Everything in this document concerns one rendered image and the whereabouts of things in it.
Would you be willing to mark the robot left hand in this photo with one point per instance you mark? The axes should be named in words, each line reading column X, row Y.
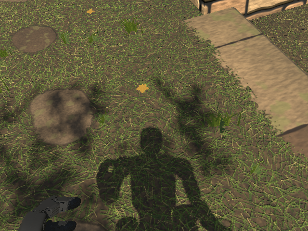
column 37, row 220

